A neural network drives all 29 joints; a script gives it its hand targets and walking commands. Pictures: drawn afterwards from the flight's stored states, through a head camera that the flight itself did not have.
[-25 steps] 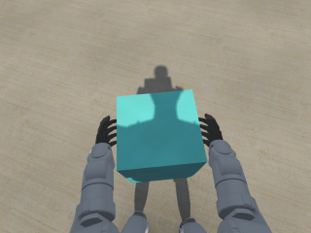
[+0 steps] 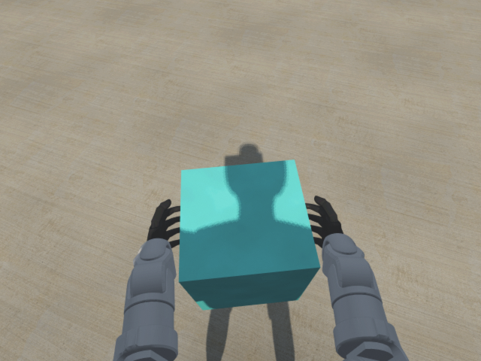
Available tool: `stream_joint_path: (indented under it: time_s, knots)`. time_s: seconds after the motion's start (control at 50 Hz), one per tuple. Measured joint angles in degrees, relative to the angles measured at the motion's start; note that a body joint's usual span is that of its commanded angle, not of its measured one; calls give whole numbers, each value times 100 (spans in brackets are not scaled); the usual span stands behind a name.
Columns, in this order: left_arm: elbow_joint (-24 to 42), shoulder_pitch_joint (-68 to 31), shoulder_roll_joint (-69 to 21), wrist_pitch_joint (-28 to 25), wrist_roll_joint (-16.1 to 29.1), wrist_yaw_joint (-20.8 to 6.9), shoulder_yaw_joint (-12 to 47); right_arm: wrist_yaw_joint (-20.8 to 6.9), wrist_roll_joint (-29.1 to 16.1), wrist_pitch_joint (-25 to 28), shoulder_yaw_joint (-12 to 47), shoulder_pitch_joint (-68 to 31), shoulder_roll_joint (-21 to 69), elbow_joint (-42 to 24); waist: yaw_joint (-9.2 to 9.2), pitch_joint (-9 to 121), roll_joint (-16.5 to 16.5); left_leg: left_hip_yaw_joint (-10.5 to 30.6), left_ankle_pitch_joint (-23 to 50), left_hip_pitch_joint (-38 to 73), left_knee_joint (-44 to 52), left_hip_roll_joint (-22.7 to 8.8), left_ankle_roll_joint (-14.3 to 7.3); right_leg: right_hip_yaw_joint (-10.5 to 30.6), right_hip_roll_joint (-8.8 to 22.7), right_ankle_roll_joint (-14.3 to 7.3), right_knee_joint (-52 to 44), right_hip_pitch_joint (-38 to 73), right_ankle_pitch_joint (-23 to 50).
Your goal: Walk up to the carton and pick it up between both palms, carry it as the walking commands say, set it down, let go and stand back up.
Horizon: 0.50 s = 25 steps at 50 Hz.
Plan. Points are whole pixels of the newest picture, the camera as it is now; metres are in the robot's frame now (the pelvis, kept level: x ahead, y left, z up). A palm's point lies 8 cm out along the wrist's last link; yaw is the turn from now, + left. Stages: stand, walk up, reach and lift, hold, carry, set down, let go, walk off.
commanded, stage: reach and lift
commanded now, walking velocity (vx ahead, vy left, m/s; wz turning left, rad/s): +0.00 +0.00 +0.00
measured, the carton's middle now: (244, 241) +0.35 +0.04 -0.08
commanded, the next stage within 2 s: hold in 1.82 s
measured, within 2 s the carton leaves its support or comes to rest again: neither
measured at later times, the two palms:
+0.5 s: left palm (151, 236) +0.29 +0.18 +0.06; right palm (344, 233) +0.32 -0.12 +0.05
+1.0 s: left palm (158, 229) +0.29 +0.17 +0.07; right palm (358, 236) +0.30 -0.13 +0.07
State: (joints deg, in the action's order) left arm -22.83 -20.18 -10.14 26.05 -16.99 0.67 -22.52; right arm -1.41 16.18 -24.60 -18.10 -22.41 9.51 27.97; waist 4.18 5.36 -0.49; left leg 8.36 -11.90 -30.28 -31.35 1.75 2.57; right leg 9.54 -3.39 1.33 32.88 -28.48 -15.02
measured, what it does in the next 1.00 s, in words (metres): stands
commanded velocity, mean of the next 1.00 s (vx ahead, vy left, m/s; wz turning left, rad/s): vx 0.00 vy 0.00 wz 0.00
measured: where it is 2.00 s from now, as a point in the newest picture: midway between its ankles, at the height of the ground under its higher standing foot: outside the picture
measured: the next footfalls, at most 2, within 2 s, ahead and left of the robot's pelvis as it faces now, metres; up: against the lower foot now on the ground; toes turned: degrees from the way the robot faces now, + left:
none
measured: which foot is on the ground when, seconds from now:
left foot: down 0.00-1.00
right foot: down 0.00-1.00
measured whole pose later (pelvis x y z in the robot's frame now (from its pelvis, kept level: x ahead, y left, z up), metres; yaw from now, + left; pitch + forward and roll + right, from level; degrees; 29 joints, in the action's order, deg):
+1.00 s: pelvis +0.01 +0.00 +0.02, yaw +0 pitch -6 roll +0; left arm -15.2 -17.9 -9.4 42.9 -17.7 -0.1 -16.6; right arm -2.0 16.4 -42.3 -14.3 -17.9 9.4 16.6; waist 1.1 0.0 -0.3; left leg 7.8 -9.3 -4.5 -20.1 1.1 1.7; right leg 8.6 -1.8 1.0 20.5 -2.1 -12.0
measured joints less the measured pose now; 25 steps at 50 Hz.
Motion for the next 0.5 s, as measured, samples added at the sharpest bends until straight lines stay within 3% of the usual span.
stream_joint_path:
  time_s: [0.5]
  knots:
    - [625, 378, 113, 1226, 25, -9, 532, 19, -51, -1181, 446, 489, -20, -737, -27, -244, 21, -26, 197, 2002, 912, -65, -29, -33, 97, -64, -896, 1992, 191]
